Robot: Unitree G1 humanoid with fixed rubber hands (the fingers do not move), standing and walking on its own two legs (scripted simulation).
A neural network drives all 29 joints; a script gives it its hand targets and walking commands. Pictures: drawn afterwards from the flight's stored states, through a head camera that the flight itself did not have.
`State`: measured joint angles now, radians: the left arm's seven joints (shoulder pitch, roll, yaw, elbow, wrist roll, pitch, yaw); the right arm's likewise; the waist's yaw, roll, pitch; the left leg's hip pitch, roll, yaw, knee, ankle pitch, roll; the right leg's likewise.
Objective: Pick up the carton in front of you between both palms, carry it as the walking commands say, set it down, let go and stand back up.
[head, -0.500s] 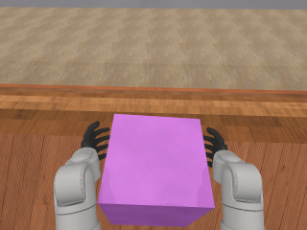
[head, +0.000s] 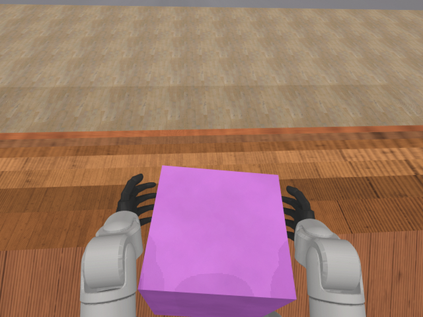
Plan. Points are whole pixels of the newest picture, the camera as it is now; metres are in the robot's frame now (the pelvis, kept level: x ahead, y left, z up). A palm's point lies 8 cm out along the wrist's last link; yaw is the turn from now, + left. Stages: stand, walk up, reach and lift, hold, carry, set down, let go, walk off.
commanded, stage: carry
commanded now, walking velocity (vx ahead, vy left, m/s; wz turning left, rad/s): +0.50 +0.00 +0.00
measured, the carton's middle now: (212, 249) +0.26 +0.00 -0.02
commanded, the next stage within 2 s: none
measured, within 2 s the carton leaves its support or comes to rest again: neither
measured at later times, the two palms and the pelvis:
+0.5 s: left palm (152, 75) +0.66 +0.14 +0.12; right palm (264, 79) +0.67 -0.15 +0.10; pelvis +0.30 -0.03 -0.01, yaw +2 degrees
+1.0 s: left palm (159, 42) +0.97 +0.16 +0.06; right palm (241, 46) +0.96 -0.14 +0.06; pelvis +0.60 +0.00 -0.07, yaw +4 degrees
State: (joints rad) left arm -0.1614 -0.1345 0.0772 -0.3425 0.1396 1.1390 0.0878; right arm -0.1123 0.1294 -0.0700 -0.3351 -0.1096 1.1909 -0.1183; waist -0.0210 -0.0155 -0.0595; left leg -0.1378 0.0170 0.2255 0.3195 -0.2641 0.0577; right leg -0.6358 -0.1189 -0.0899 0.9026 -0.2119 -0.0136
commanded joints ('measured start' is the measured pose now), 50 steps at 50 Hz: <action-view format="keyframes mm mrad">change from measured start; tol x32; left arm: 1 -410 -958 -739 -57 -434 19 -246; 20 -1098 -911 -590 256 -549 56 -230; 50 -998 -980 -535 378 -432 76 -200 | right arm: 1 -544 905 716 -128 446 -36 298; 37 -1555 1093 551 150 639 -18 279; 50 -1311 944 564 183 550 -27 251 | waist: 1 3 130 -204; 8 73 78 -231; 10 108 -373 -322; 29 -83 -117 -384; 32 -42 479 -412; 35 -33 61 -343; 50 -124 72 -259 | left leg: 1 197 224 -158 -84 377 113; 8 -38 117 20 398 521 10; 12 -615 -22 -242 1173 -227 -18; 22 -639 38 -170 632 42 16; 29 -10 -60 -43 434 303 54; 33 308 289 -815 96 148 196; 45 403 173 -430 454 508 149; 50 -60 0 -335 526 124 137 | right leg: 1 -4 33 -65 -162 52 -8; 8 550 157 -184 -362 54 -51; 11 911 -287 619 -603 125 -274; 29 514 -76 -70 -156 685 -78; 33 -66 173 143 539 -364 -36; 46 -364 111 70 54 170 -38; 50 85 172 -32 -342 649 3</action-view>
